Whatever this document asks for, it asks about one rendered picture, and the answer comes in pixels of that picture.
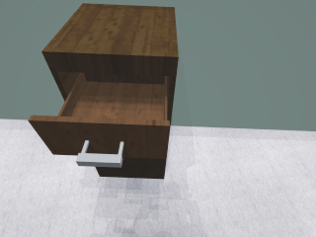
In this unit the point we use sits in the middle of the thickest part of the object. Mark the cabinet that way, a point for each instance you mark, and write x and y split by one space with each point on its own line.
118 39

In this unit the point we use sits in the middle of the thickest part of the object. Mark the drawer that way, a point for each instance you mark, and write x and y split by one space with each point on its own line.
108 109

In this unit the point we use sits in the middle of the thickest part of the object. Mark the handle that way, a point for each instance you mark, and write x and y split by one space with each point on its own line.
98 159

